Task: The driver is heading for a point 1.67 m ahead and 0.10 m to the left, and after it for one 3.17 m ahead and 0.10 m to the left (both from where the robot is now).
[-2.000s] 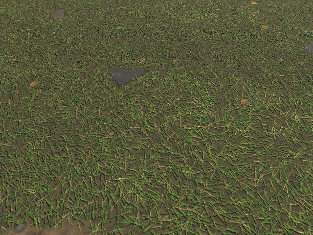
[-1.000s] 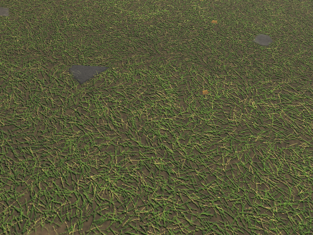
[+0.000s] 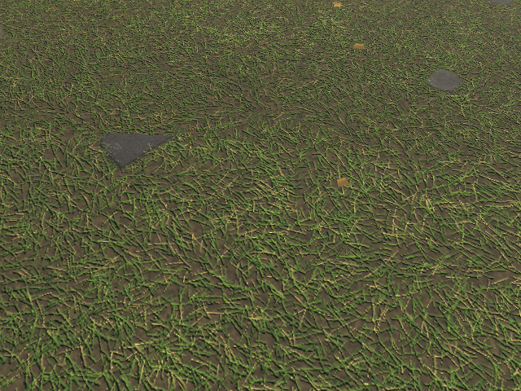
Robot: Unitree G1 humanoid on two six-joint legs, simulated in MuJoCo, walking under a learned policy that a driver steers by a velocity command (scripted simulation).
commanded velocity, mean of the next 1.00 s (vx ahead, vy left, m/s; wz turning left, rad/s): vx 0.49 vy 0.00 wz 0.24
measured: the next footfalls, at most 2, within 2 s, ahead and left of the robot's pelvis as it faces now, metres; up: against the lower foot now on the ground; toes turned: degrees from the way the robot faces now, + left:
right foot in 0.50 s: +0.50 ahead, -0.02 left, +0.00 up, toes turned +19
left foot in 0.98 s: +0.66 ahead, +0.29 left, +0.00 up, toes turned +11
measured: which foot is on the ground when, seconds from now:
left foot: down 0.00-0.50, up 0.52-0.96, down 0.98-1.00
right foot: down 0.00-0.00, up 0.02-0.48, down 0.50-0.98, up 1.00-1.00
